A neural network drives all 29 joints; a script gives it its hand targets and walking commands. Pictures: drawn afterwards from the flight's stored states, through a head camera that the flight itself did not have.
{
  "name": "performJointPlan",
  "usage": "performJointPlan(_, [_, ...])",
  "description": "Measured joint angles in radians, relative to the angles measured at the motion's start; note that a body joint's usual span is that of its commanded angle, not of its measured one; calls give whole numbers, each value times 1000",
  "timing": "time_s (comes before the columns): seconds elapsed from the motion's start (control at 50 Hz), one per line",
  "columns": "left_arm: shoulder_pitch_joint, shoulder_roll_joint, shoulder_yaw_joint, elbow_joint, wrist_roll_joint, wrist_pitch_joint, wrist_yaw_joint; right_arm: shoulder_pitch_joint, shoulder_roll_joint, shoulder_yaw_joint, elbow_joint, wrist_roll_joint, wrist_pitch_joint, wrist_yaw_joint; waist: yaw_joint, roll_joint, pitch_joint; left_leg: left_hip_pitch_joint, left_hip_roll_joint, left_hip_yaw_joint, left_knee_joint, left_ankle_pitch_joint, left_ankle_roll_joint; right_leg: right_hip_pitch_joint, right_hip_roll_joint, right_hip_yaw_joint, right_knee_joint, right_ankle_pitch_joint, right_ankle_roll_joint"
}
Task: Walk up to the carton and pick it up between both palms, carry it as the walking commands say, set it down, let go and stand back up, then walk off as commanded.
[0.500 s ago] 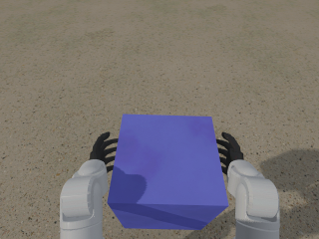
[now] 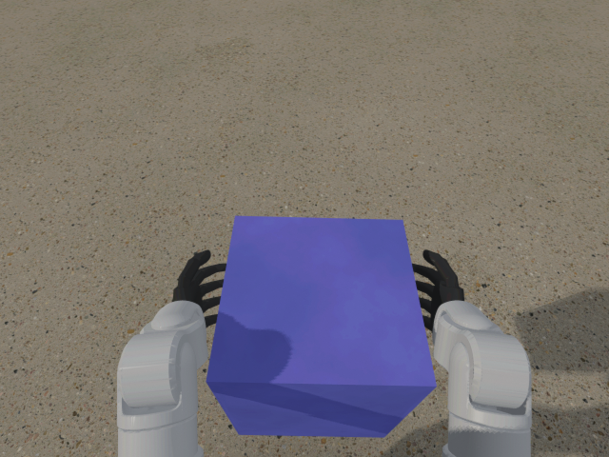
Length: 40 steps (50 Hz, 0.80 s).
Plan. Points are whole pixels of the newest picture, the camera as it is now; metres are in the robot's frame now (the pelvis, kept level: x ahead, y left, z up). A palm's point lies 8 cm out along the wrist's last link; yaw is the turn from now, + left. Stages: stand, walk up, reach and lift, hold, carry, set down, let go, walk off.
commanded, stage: carry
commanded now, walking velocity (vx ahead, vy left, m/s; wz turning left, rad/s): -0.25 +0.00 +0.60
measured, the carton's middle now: (315, 334) +0.28 +0.00 +0.00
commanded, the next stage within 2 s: none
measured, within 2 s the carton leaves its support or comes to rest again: neither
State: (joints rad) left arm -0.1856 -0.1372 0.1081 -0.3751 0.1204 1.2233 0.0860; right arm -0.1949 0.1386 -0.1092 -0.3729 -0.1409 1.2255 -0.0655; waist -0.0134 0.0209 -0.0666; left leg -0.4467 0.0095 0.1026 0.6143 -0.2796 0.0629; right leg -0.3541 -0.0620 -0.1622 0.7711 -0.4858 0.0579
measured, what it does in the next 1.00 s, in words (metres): walks backwards, turning left: left foot, then right foot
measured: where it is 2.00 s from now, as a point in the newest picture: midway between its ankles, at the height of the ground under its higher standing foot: outside the picture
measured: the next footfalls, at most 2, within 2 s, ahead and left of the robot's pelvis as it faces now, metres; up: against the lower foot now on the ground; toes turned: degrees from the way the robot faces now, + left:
left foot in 0.50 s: -0.14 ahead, +0.09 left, +0.00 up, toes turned +25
right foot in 0.92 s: -0.21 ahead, -0.18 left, +0.00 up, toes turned +27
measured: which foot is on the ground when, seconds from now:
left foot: down 0.00-0.12, up 0.14-0.48, down 0.50-0.92, up 0.94-1.00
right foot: down 0.00-0.50, up 0.52-0.90, down 0.92-1.00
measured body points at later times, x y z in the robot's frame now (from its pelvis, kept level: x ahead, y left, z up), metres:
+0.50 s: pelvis -0.12 -0.03 -0.01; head -0.11 -0.02 +0.44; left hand +0.10 +0.20 +0.07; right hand +0.20 -0.09 +0.08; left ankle -0.17 +0.08 -0.73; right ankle -0.04 -0.12 -0.73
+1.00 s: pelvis -0.27 -0.11 +0.01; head -0.25 -0.13 +0.46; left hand -0.12 +0.15 +0.09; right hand +0.04 -0.10 +0.07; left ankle -0.24 +0.04 -0.68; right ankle -0.25 -0.19 -0.73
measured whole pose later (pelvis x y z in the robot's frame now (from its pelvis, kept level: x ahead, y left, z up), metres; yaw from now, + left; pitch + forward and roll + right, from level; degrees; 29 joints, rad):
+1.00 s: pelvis -0.27 -0.11 +0.01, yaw +34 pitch +3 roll +1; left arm -0.14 -0.13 0.06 -0.35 0.09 1.22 0.10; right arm -0.11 0.13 -0.11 -0.41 -0.12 1.24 -0.08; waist -0.02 0.03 -0.06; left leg -0.65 -0.06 -0.02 0.84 -0.36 -0.06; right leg -0.28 -0.02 -0.13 0.55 -0.33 -0.05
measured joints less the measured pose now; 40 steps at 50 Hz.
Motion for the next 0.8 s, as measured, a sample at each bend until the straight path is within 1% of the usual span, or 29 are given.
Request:
performJointPlan(0.04, [-2, 0, 1, -9, -6, -8, 0, 0, 1, 1, -16, -1, -3, -1, -1, 7, 25, -15, -6, -23, -15, 39, -11, -33, 15, 29, 8, -5, 5])
performJointPlan(0.08, [2, 0, -4, -24, -13, -15, 0, 6, 0, 2, -42, 2, -2, -4, 0, 19, 47, -25, -11, -51, -28, 64, -18, -38, 22, 35, -50, 53, 2])
performJointPlan(0.1, [5, 1, -8, -32, -16, -18, 0, 10, -1, 4, -56, 4, -1, -5, 2, 22, 55, -33, -16, -64, -25, 71, -25, -24, 19, 29, -113, 115, -3])
performJointPlan(0.12, [9, 1, -13, -38, -18, -22, 1, 15, -2, 4, -68, 6, -1, -7, 6, 30, 60, -44, -16, -80, -9, 71, -34, -6, 20, 13, -164, 170, -30])
performJointPlan(0.14, [16, 1, -21, -35, -18, -30, 0, 22, -3, 3, -72, 7, -3, -7, 12, 38, 64, -64, -14, -86, 37, 34, -42, -7, 22, -2, -164, 173, -61])
performJointPlan(0.16, [27, 3, -27, -31, -18, -34, 0, 32, -5, 4, -72, 9, -4, -7, 14, 31, 65, -89, -16, -78, 123, -68, -47, -9, 14, -11, -154, 162, -84])
performJointPlan(0.18, [36, 4, -32, -27, -20, -35, 1, 42, -5, 6, -71, 10, -3, -8, 13, 21, 69, -112, -21, -68, 229, -153, -50, -6, 1, -21, -151, 153, -98])
performJointPlan(0.2, [45, 5, -35, -27, -22, -34, 2, 49, -6, 8, -69, 13, -1, -9, 11, 11, 73, -130, -23, -57, 328, -197, -53, 1, -11, -30, -157, 152, -105])
performJointPlan(0.22, [52, 6, -35, -31, -22, -31, 3, 53, -7, 11, -68, 16, 0, -11, 10, 2, 76, -139, -20, -46, 405, -210, -58, 8, -23, -38, -167, 158, -106])
performJointPlan(0.24, [57, 6, -34, -37, -22, -29, 3, 54, -7, 16, -66, 19, 0, -12, 7, -7, 76, -141, -16, -37, 454, -208, -65, 11, -35, -45, -178, 167, -105])
performJointPlan(0.28, [59, 6, -29, -46, -20, -26, 3, 48, -7, 20, -63, 20, -2, -14, 0, -23, 70, -125, -6, -25, 479, -196, -80, 11, -58, -61, -191, 186, -103])
performJointPlan(0.34, [50, 5, -24, -49, -15, -26, 1, 33, -5, 16, -59, 22, -4, -15, -10, -37, 52, -66, 7, -17, 401, -199, -88, -4, -90, -89, -186, 200, -101])
performJointPlan(0.42, [37, 4, -26, -34, -4, -24, -3, 20, -3, 3, -44, 23, -2, -14, -16, -46, 20, 27, 10, -3, 228, -198, -80, -45, -133, -128, -145, 207, -91])
performJointPlan(0.46, [35, 4, -27, -23, 2, -21, -4, 17, -3, -2, -33, 23, 0, -13, -17, -52, 8, 83, 8, 10, 106, -142, -70, -70, -157, -147, -111, 207, -81])
performJointPlan(0.48, [36, 4, -28, -21, 4, -19, -4, 15, -3, -4, -28, 22, 2, -12, -18, -50, 4, 116, 8, 10, 24, -88, -64, -85, -167, -158, -85, 204, -74])
performJointPlan(0.5, [37, 5, -23, -20, 6, -18, -4, 13, -2, 0, -18, 22, -1, -11, -19, -60, 2, 121, -1, 5, -12, -28, -54, -107, -186, -159, -48, 194, -61])
performJointPlan(0.52, [43, 6, -15, -13, 5, -18, -5, 15, -1, 8, 3, 20, -9, -10, -17, -70, 3, 97, -10, -2, 13, -26, -47, -137, -185, -129, 5, 104, -34])
performJointPlan(0.54, [52, 6, -9, -5, 4, -16, -5, 20, -2, 17, 23, 17, -13, -9, -14, -67, 7, 77, -11, -14, 36, -37, -40, -167, -162, -79, 76, 9, -11])
performJointPlan(0.56, [61, 7, -8, 2, 4, -12, -5, 27, -3, 23, 36, 15, -13, -8, -9, -60, 13, 64, -9, -29, 44, -41, -35, -195, -133, -33, 158, -43, 3])
performJointPlan(0.6, [72, 8, -12, 8, -3, -4, 1, 45, -6, 27, 42, 14, -11, -6, 6, -49, 24, 48, -8, -59, 27, -18, -33, -237, -83, 31, 301, -43, 19])
performJointPlan(0.64, [68, 8, -19, 5, -12, -2, 10, 54, -6, 22, 31, 17, -14, -4, 23, -43, 33, 33, -13, -85, -2, 25, -34, -255, -48, 69, 383, 1, 26])
performJointPlan(0.68, [57, 7, -21, -2, -18, -6, 16, 54, -6, 16, 14, 18, -20, -3, 36, -37, 34, 14, -21, -107, -26, 66, -30, -246, -21, 91, 392, 21, 29])
performJointPlan(0.72, [45, 6, -20, -11, -23, -10, 19, 49, -6, 12, -3, 18, -24, -2, 43, -30, 30, -6, -27, -125, -49, 103, -28, -218, 4, 105, 352, 16, 29])
performJointPlan(0.8, [23, 3, -15, -12, -28, -12, 19, 37, -4, 5, -20, 11, -19, -1, 38, -6, 6, -47, -36, -161, -102, 182, -36, -131, 50, 114, 202, 0, 17])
